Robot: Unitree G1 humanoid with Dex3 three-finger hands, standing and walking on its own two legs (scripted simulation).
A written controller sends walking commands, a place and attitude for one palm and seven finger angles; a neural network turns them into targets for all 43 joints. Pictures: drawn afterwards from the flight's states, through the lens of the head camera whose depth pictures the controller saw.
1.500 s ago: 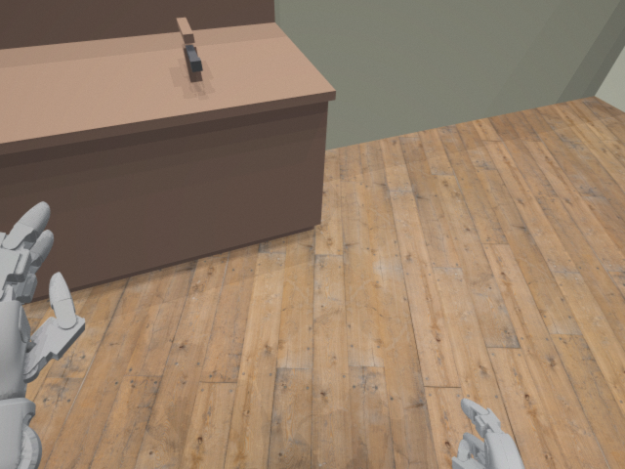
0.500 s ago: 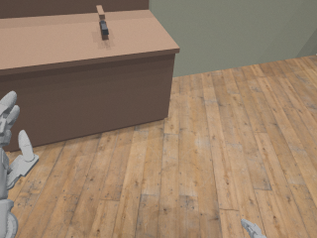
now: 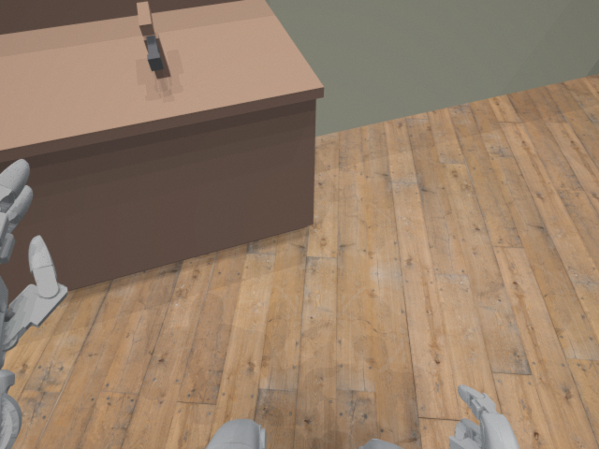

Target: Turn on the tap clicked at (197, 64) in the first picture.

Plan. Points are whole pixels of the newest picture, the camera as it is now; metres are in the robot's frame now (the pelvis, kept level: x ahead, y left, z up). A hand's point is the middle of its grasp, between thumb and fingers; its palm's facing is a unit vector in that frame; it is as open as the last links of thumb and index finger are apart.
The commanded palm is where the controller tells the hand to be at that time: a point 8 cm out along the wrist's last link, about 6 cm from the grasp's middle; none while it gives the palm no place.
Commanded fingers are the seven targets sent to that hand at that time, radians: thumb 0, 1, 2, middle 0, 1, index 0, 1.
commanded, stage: walk to a spot facing it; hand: left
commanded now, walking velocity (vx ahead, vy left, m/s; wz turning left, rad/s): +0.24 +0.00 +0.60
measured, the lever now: (155, 62) +0.89 +0.37 +0.05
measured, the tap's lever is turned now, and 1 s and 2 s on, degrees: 0 0 0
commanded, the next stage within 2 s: turn to face it in 0.08 s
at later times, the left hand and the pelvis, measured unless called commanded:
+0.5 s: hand (55, 225) +0.29 +0.25 +0.20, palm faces +0.54 -0.73 -0.41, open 7.5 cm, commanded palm +0.24 +0.28 +0.20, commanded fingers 0.00 0.90 0.90 -0.20 -0.30 -0.20 -0.30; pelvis +0.11 -0.02 +0.00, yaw +6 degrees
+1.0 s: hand (112, 197) +0.33 +0.21 +0.19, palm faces +0.41 -0.81 -0.41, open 7.5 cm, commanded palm +0.28 +0.25 +0.20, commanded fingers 0.00 0.90 0.90 -0.20 -0.30 -0.20 -0.30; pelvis +0.11 -0.03 +0.02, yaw -1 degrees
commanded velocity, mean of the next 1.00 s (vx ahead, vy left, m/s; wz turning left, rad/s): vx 0.10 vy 0.01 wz -0.08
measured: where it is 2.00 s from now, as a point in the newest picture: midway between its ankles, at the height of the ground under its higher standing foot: (315, 431)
